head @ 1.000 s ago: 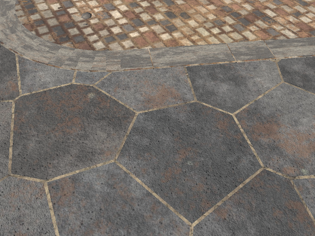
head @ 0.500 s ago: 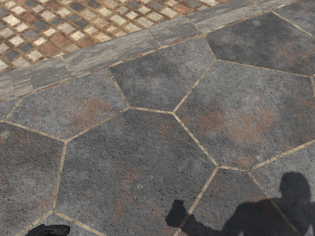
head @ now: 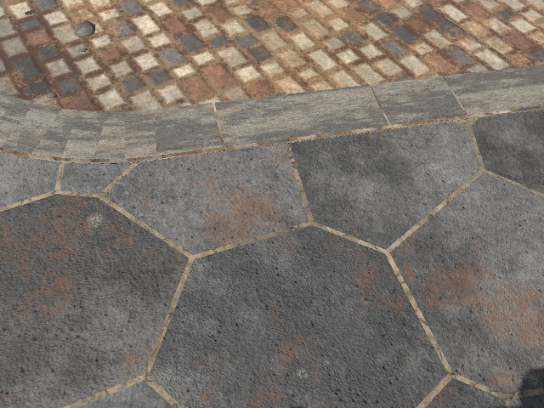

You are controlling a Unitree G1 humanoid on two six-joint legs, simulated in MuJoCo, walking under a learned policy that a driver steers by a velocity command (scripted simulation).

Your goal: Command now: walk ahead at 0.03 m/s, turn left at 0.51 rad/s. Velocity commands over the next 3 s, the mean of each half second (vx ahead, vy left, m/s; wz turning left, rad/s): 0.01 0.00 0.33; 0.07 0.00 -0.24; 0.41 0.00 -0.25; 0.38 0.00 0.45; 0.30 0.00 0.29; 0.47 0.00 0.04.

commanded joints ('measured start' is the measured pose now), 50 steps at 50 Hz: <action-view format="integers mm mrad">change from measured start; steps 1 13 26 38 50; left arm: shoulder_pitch -32 -11 -5 -21 -10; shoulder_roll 87 70 75 113 45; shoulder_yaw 22 15 -11 8 0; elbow -83 -76 -52 -88 -140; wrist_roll -10 -15 -1 -26 -31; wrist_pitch -17 -5 -49 -15 -13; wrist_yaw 1 0 -15 -16 -69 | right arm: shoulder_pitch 55 -20 -10 51 30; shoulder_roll -177 -161 -50 -94 -185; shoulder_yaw -53 -40 -1 -38 -65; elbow -59 -86 -30 6 -22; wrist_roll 17 1 -7 -6 21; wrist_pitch -20 24 25 8 -45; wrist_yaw -11 -38 -36 -64 -47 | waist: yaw -16 -14 -24 -2 -5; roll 78 194 -132 3 161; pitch -203 -184 -127 -89 -41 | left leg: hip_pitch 372 175 174 168 121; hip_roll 269 196 17 32 258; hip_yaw -323 -319 -97 -47 -70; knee -154 -163 -98 -46 -346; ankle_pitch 753 458 63 94 -141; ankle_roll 217 175 -99 -43 79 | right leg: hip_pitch -294 6 202 73 -11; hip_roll -5 16 -148 -45 -38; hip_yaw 122 97 233 253 -3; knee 208 -209 -579 -466 -172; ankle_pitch -10 176 622 466 91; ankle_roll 17 58 -139 -124 -52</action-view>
